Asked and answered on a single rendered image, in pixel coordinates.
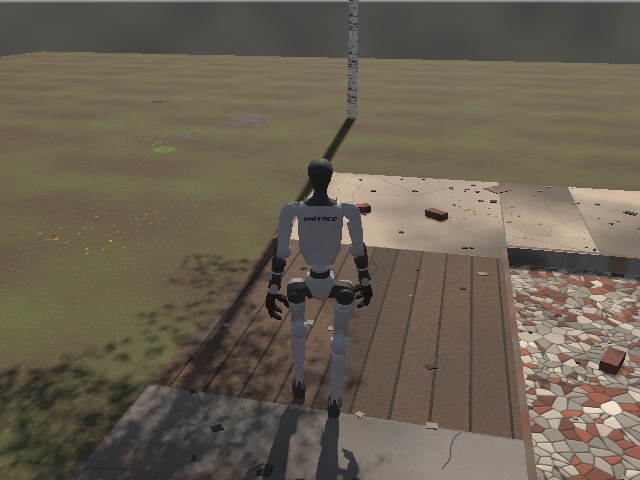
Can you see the right robot shin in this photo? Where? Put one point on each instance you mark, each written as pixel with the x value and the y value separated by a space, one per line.
pixel 337 371

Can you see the left robot hand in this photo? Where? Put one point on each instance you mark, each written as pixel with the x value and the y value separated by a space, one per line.
pixel 272 307

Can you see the left robot foot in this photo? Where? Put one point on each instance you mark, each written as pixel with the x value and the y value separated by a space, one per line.
pixel 299 390

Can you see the left robot upper arm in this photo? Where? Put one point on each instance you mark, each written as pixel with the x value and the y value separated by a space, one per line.
pixel 285 225

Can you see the right robot upper arm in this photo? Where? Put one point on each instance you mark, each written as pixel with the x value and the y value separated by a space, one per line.
pixel 351 212

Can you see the right robot hand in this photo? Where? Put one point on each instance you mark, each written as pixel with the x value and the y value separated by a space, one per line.
pixel 366 292

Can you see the robot right forearm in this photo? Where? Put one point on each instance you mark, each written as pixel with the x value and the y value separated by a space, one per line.
pixel 362 268

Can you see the robot left forearm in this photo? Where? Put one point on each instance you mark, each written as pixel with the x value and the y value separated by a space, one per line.
pixel 276 273

